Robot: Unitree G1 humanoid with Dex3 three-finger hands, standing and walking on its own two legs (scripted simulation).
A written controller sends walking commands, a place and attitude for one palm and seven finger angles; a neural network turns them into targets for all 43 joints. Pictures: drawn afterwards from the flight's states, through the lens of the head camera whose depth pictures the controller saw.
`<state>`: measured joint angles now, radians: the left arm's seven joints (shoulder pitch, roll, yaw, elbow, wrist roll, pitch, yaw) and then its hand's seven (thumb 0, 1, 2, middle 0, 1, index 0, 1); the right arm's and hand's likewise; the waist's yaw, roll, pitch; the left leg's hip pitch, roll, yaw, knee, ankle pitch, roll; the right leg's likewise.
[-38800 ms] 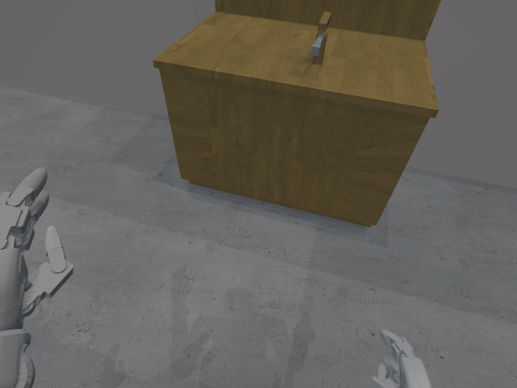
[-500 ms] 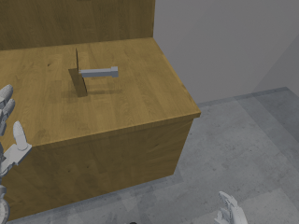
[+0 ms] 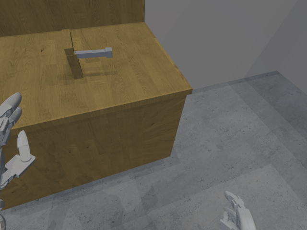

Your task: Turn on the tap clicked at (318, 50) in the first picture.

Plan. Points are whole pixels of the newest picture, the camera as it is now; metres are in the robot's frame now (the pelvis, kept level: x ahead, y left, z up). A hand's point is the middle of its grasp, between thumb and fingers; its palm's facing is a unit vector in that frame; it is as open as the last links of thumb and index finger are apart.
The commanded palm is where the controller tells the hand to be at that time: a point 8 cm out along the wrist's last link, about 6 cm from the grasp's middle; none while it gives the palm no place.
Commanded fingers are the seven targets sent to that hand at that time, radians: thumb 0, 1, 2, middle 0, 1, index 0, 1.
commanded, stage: stop stepping back and stand still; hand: left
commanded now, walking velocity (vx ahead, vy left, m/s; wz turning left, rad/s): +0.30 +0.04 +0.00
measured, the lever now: (109, 52) +0.71 +0.21 +0.06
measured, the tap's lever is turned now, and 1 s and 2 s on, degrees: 83 83 83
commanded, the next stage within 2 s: stand and check the lever's angle in 1.30 s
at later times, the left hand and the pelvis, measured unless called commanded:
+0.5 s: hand (6, 214) +0.12 +0.23 +0.16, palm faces +0.45 -0.80 -0.40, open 7.4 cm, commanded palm +0.07 +0.27 +0.18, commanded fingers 0.00 0.90 0.90 -0.20 -0.30 -0.20 -0.30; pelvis -0.07 -0.02 -0.01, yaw +4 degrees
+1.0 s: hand (15, 201) +0.14 +0.23 +0.16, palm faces +0.45 -0.82 -0.36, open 7.4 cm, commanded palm +0.09 +0.28 +0.18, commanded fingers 0.00 0.90 0.90 -0.20 -0.30 -0.20 -0.30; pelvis -0.05 -0.02 +0.00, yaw +6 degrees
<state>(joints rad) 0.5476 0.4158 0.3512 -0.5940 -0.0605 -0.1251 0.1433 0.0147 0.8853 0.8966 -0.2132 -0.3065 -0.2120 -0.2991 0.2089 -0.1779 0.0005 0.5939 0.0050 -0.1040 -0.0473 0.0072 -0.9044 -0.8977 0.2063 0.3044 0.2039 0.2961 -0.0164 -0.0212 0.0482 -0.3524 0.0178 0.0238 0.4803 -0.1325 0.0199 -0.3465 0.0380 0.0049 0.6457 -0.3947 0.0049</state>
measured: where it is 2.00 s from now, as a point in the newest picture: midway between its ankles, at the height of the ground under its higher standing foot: outside the picture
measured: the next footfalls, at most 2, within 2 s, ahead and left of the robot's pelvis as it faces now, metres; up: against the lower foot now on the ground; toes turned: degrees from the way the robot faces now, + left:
right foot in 0.02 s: +0.02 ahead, -0.10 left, +0.00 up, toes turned +5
left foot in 0.26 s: -0.01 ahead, +0.11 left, +0.00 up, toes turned +6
